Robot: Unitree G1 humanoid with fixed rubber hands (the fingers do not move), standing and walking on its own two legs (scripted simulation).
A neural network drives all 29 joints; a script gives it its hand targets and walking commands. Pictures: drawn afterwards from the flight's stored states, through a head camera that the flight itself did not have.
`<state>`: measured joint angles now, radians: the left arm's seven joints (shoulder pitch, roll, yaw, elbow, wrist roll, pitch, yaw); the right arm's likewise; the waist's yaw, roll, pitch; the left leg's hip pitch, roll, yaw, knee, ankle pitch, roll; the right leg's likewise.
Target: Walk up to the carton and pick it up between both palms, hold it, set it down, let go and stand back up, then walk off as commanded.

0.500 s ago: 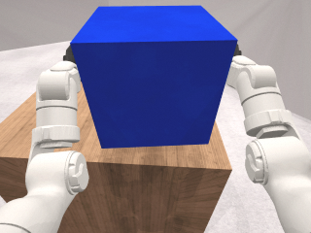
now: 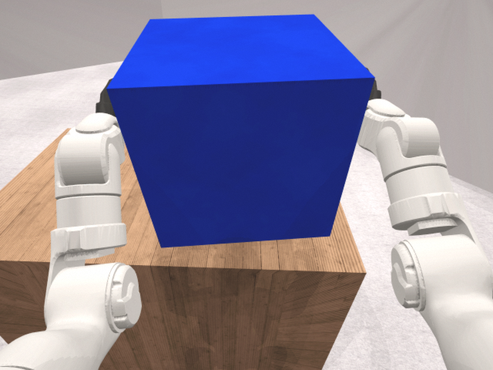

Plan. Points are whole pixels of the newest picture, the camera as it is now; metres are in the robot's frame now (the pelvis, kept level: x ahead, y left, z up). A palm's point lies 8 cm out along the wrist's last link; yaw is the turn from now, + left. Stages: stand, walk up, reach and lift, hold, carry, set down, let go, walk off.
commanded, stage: hold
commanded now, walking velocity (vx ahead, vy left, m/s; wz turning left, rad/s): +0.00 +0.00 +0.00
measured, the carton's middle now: (239, 127) +0.41 +0.00 +0.25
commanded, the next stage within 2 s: none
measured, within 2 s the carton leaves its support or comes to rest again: neither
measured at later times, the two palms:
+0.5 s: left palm (108, 116) +0.35 +0.18 +0.29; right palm (368, 106) +0.36 -0.18 +0.31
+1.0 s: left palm (109, 120) +0.36 +0.19 +0.29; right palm (363, 111) +0.37 -0.18 +0.30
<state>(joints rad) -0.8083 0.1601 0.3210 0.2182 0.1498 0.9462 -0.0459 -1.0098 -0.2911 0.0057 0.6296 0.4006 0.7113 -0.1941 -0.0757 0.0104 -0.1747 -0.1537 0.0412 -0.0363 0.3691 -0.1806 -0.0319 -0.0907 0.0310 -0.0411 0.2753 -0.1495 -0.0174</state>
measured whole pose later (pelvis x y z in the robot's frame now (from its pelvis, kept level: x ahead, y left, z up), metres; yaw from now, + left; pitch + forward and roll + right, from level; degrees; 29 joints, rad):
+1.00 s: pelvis +0.00 +0.00 +0.00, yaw +0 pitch -2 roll -1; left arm -0.86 0.17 0.33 0.28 0.16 0.94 -0.05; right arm -1.04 -0.29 0.00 0.68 0.37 0.72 -0.18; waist -0.06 0.01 -0.17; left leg -0.16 0.04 -0.03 0.36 -0.17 -0.03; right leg -0.10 0.03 -0.03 0.28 -0.14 -0.02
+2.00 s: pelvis -0.01 +0.00 +0.00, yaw +0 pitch -1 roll -1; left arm -0.89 0.18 0.32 0.34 0.14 0.91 -0.04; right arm -1.08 -0.30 0.01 0.74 0.36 0.70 -0.17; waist -0.05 0.02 -0.19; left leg -0.18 0.04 -0.04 0.36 -0.16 -0.03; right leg -0.13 0.04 -0.04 0.28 -0.13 -0.02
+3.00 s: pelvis -0.01 +0.00 +0.00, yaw +0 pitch -2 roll -1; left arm -0.88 0.16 0.34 0.32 0.15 0.91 -0.04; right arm -1.06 -0.30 0.02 0.72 0.37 0.71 -0.17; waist -0.05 0.03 -0.19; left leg -0.16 0.04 -0.03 0.36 -0.16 -0.03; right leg -0.11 0.03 -0.03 0.28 -0.14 -0.02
